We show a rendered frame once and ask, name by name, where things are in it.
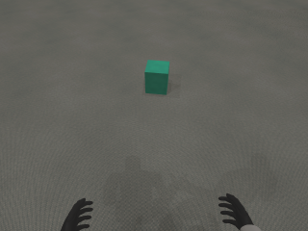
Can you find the robot right hand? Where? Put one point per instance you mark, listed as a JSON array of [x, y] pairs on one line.
[[240, 215]]

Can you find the robot left hand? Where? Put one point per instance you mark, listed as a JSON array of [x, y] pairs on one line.
[[72, 219]]

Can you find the carton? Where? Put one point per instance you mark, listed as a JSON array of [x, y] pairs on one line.
[[156, 77]]

